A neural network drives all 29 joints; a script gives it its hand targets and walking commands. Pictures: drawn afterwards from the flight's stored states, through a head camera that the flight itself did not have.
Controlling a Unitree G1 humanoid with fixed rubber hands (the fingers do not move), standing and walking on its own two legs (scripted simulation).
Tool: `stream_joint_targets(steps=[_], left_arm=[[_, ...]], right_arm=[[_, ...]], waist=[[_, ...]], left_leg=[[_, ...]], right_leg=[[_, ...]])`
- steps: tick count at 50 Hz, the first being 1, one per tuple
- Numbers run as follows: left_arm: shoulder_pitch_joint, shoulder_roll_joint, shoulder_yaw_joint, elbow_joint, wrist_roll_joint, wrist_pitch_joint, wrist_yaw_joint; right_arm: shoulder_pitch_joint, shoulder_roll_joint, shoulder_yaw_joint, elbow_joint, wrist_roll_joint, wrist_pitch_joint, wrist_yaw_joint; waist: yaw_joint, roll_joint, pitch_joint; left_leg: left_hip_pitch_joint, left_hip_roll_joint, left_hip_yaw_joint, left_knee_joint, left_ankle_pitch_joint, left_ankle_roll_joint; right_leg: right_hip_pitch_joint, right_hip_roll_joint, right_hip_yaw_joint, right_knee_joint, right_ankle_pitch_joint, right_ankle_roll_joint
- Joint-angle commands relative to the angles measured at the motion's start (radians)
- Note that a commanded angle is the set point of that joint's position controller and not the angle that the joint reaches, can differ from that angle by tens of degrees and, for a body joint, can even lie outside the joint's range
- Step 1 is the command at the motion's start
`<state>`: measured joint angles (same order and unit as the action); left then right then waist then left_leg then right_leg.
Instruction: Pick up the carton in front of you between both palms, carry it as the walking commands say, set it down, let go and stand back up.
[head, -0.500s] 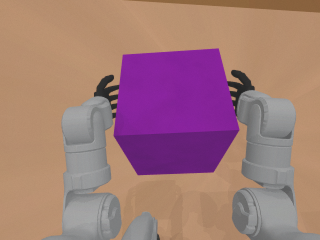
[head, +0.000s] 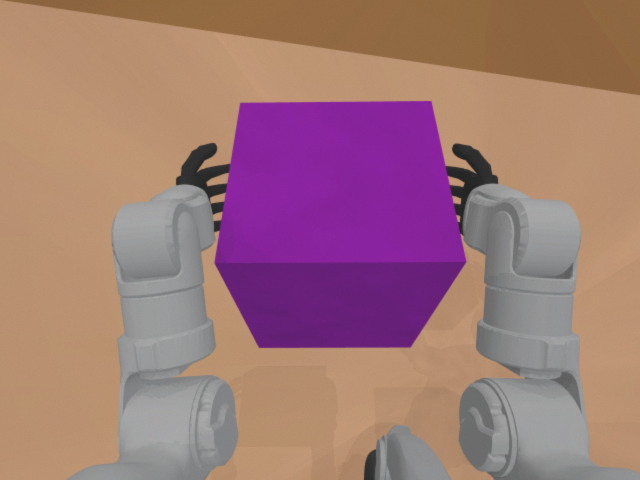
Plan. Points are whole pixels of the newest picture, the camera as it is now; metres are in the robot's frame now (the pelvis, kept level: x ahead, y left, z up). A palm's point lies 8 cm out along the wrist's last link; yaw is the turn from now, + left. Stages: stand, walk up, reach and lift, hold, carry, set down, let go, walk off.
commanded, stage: carry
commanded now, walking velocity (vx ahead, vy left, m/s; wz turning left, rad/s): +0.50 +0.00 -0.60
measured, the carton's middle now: (335, 239) +0.40 +0.00 +0.09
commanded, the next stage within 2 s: none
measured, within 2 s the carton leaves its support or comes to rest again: neither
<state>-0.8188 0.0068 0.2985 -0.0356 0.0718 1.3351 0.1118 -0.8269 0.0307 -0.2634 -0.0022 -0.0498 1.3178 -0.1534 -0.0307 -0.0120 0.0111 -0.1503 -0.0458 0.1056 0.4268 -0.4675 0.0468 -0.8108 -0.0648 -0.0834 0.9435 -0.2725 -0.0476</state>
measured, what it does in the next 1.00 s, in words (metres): climbs, turning right: right foot 0.04 m higher, then left foot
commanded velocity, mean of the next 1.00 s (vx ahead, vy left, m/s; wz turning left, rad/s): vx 0.50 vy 0.00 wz -0.24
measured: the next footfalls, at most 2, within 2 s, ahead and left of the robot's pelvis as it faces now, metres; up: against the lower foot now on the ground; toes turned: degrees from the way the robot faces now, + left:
right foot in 0.08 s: +0.26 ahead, -0.10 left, +0.04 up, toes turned -8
left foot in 0.44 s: +0.46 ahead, +0.10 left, +0.05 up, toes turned -12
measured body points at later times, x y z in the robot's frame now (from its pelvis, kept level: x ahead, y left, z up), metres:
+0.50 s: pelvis +0.32 +0.01 +0.03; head +0.34 +0.02 +0.48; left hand +0.74 +0.06 +0.19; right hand +0.66 -0.23 +0.19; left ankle +0.42 +0.11 -0.69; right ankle +0.22 -0.07 -0.66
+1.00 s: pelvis +0.58 -0.10 +0.07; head +0.62 -0.12 +0.51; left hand +0.99 -0.12 +0.20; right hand +0.88 -0.40 +0.20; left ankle +0.57 +0.04 -0.54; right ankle +0.57 -0.18 -0.66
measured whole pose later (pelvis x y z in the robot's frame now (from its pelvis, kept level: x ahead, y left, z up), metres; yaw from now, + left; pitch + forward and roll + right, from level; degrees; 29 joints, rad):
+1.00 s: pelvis +0.58 -0.10 +0.07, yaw -24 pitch +4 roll -1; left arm -0.80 -0.02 0.24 0.10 0.08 1.32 0.15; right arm -0.82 -0.04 -0.29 0.12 -0.05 1.34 -0.12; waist 0.03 0.03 0.02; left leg -0.61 0.05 0.01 1.39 -0.44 0.04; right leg -0.40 0.00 -0.17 0.59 -0.37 -0.04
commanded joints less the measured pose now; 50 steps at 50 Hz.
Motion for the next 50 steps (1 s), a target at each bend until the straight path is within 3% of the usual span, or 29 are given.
stream_joint_targets(steps=[1,3,4,5,6,7,9,10,12,16,19,21,22,23,24,26,27,29,34,36,39,41,42,43,44,45,46,47,50], left_arm=[[-0.686,-1.005,-0.686,0.082,-0.413,0.0,-0.202],[-0.702,-1.033,-0.678,0.114,-0.431,-0.008,-0.213],[-0.725,-1.052,-0.673,0.117,-0.444,-0.016,-0.218],[-0.725,-1.078,-0.672,0.121,-0.458,-0.025,-0.222],[-0.752,-1.073,-0.674,0.126,-0.466,-0.041,-0.224],[-0.756,-1.1,-0.682,0.107,-0.493,-0.036,-0.228],[-0.868,-1.148,-0.707,0.007,-0.556,-0.044,-0.233],[-0.92,-1.162,-0.716,-0.04,-0.583,-0.046,-0.231],[-0.955,-1.161,-0.714,-0.084,-0.604,-0.04,-0.221],[-0.843,-1.105,-0.665,-0.004,-0.547,-0.012,-0.206],[-0.764,-1.088,-0.635,0.105,-0.485,-0.007,-0.215],[-0.761,-1.094,-0.625,0.138,-0.47,-0.01,-0.222],[-0.762,-1.096,-0.62,0.155,-0.46,-0.011,-0.224],[-0.753,-1.098,-0.607,0.177,-0.452,-0.008,-0.23],[-0.782,-1.1,-0.605,0.187,-0.457,-0.008,-0.235],[-0.796,-1.111,-0.599,0.169,-0.45,-0.022,-0.23],[-0.792,-1.116,-0.593,0.168,-0.448,-0.023,-0.224],[-0.764,-1.102,-0.59,0.148,-0.437,-0.024,-0.206],[-0.727,-1.033,-0.592,0.1,-0.395,-0.009,-0.153],[-0.695,-1.008,-0.588,0.122,-0.373,-0.001,-0.146],[-0.675,-0.997,-0.583,0.172,-0.357,0.001,-0.152],[-0.662,-1.013,-0.568,0.218,-0.351,-0.009,-0.158],[-0.645,-1.025,-0.559,0.23,-0.355,-0.016,-0.162],[-0.664,-1.008,-0.549,0.229,-0.337,-0.03,-0.162],[-0.662,-1.026,-0.552,0.203,-0.341,-0.037,-0.164],[-0.709,-1.039,-0.569,0.136,-0.366,-0.041,-0.168],[-0.753,-1.065,-0.593,0.084,-0.397,-0.046,-0.17],[-0.795,-1.087,-0.615,0.029,-0.425,-0.053,-0.171],[-0.833,-1.119,-0.648,-0.072,-0.47,-0.055,-0.179]], right_arm=[[-0.675,0.96,0.608,0.009,0.383,0.002,0.247],[-0.678,0.958,0.588,0.039,0.373,-0.003,0.252],[-0.691,0.962,0.587,0.04,0.374,-0.008,0.254],[-0.726,0.962,0.584,0.032,0.371,-0.01,0.255],[-0.738,0.974,0.567,0.029,0.367,-0.008,0.257],[-0.755,0.962,0.563,0.035,0.359,-0.011,0.251],[-0.773,0.939,0.527,-0.006,0.34,-0.016,0.232],[-0.777,0.93,0.511,-0.023,0.329,-0.017,0.222],[-0.768,0.912,0.501,-0.042,0.315,-0.012,0.205],[-0.7,0.889,0.506,0.009,0.295,0.006,0.195],[-0.688,0.918,0.529,0.071,0.305,0.008,0.209],[-0.712,0.956,0.544,0.099,0.323,0.001,0.224],[-0.705,0.971,0.545,0.124,0.339,-0.004,0.23],[-0.696,0.964,0.538,0.144,0.341,-0.012,0.234],[-0.706,0.965,0.531,0.135,0.341,-0.023,0.235],[-0.799,1.017,0.578,0.039,0.403,-0.031,0.241],[-0.851,1.039,0.599,-0.012,0.435,-0.036,0.242],[-0.902,1.059,0.62,-0.088,0.478,-0.039,0.239],[-0.853,1.006,0.601,-0.115,0.498,-0.009,0.238],[-0.819,0.992,0.591,-0.075,0.487,0.003,0.246],[-0.798,0.981,0.578,-0.002,0.465,0.01,0.261],[-0.787,0.998,0.578,0.049,0.461,0.011,0.272],[-0.805,1.004,0.579,0.059,0.46,0.007,0.28],[-0.824,1.036,0.573,0.061,0.458,0.009,0.289],[-0.855,1.026,0.565,0.06,0.456,0.006,0.294],[-0.875,1.067,0.581,0.06,0.461,0.0,0.293],[-0.868,1.07,0.576,0.042,0.462,-0.004,0.289],[-0.855,1.072,0.576,0.029,0.458,-0.005,0.281],[-0.814,1.058,0.59,-0.037,0.44,-0.014,0.244]], waist=[[-0.015,0.156,-0.43],[0.071,0.206,-0.496],[0.135,0.164,-0.576],[0.179,0.074,-0.618],[0.147,-0.308,-0.666],[0.138,-0.172,-0.657],[0.127,0.036,-0.583],[0.114,0.05,-0.563],[0.092,0.026,-0.563],[0.096,-0.062,-0.551],[0.092,-0.132,-0.536],[0.04,-0.101,-0.544],[-0.006,-0.039,-0.593],[-0.042,0.223,-0.642],[-0.064,0.427,-0.66],[-0.053,0.135,-0.561],[-0.046,0.062,-0.527],[-0.03,0.097,-0.503],[-0.045,0.182,-0.455],[-0.04,0.194,-0.432],[-0.026,0.229,-0.417],[0.062,0.218,-0.512],[0.129,0.154,-0.611],[0.126,-0.147,-0.723],[0.15,-0.204,-0.67],[0.147,-0.133,-0.592],[0.14,-0.027,-0.563],[0.111,-0.004,-0.551],[0.069,-0.084,-0.548]], left_leg=[[0.296,0.206,0.006,0.021,1.08,0.099],[0.268,0.228,0.094,0.251,1.367,0.042],[0.156,0.211,0.124,0.447,1.258,0.004],[-0.136,0.156,0.075,0.675,0.905,-0.034],[-0.499,-0.069,0.009,1.064,0.04,-0.11],[-0.634,-0.022,-0.166,1.21,-0.031,-0.076],[-0.696,0.05,-0.194,1.126,-0.038,-0.039],[-0.697,0.074,-0.203,1.044,-0.024,-0.026],[-0.618,0.088,-0.161,0.916,-0.012,-0.031],[-0.532,0.105,-0.114,0.579,0.043,-0.063],[-0.353,0.046,-0.031,0.317,0.112,-0.079],[-0.092,-0.004,0.044,0.109,0.215,-0.078],[0.175,0.062,-0.032,0.072,0.219,-0.053],[0.358,0.366,-0.497,-0.032,0.076,0.066],[0.468,0.493,-0.819,-0.075,0.19,0.18],[0.402,0.454,-0.64,0.01,0.35,0.184],[0.372,0.436,-0.542,0.022,0.416,0.161],[0.351,0.39,-0.388,0.005,0.375,0.11],[0.362,0.388,-0.181,-0.051,0.414,0.1],[0.317,0.364,-0.062,-0.059,0.529,0.064],[0.229,0.304,0.054,0.02,0.838,0.023],[0.107,0.274,0.132,0.306,1.036,-0.019],[-0.103,0.268,0.093,0.497,0.748,-0.043],[-0.45,0.134,0.05,0.807,0.166,-0.095],[-0.607,0.042,-0.062,1.025,-0.089,-0.085],[-0.71,0.071,-0.143,1.129,-0.066,-0.04],[-0.742,0.1,-0.149,1.124,-0.038,-0.016],[-0.731,0.117,-0.155,1.058,-0.002,0.001],[-0.677,0.131,-0.135,0.939,0.058,0.006]], right_leg=[[0.182,0.107,-0.149,-0.219,0.066,-0.029],[0.429,0.199,-0.214,-0.315,0.04,-0.062],[0.679,0.199,-0.173,-0.403,0.103,-0.09],[0.936,0.055,0.14,-0.414,0.034,-0.169],[1.142,-0.187,0.728,-0.504,0.271,-0.386],[1.199,-0.205,0.767,-0.494,0.402,-0.409],[1.076,-0.164,0.596,-0.453,0.406,-0.319],[1.012,-0.152,0.555,-0.463,0.321,-0.287],[0.884,-0.131,0.487,-0.496,0.198,-0.261],[0.762,-0.097,0.373,-0.479,0.27,-0.252],[0.67,-0.046,0.285,-0.447,0.284,-0.205],[0.557,-0.01,0.223,-0.337,0.213,-0.143],[0.407,0.03,0.177,-0.202,0.177,-0.092],[0.187,0.11,0.081,0.056,-0.082,-0.012],[-0.016,0.153,0.075,0.236,-0.352,0.008],[-0.091,0.071,0.108,0.428,-0.258,-0.004],[-0.106,0.047,0.119,0.433,-0.21,-0.006],[-0.095,0.03,0.121,0.358,-0.189,-0.002],[-0.076,0.017,0.054,0.11,-0.159,0.029],[0.026,0.031,-0.009,-0.042,-0.075,0.022],[0.297,0.151,-0.162,-0.253,-0.057,-0.014],[0.67,0.202,-0.205,-0.393,0.068,-0.062],[0.966,0.08,-0.056,-0.399,0.015,-0.081],[1.238,-0.258,0.528,-0.442,0.035,-0.238],[1.222,-0.305,0.704,-0.564,0.265,-0.307],[1.195,-0.305,0.584,-0.498,0.459,-0.298],[1.142,-0.286,0.471,-0.453,0.499,-0.257],[1.085,-0.265,0.397,-0.463,0.414,-0.199],[0.99,-0.244,0.274,-0.525,0.191,-0.133]])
